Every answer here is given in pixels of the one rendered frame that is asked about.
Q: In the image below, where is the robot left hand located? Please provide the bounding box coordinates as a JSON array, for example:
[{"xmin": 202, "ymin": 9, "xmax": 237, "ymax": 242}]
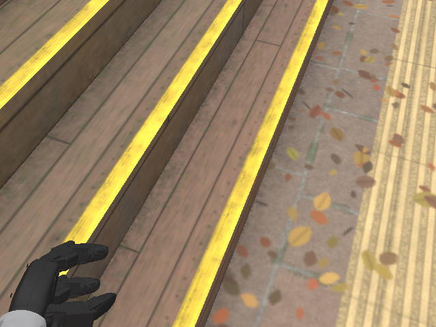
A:
[{"xmin": 8, "ymin": 240, "xmax": 116, "ymax": 327}]

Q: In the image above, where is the robot left forearm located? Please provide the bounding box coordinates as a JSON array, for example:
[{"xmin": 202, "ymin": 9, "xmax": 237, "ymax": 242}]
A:
[{"xmin": 0, "ymin": 310, "xmax": 46, "ymax": 327}]

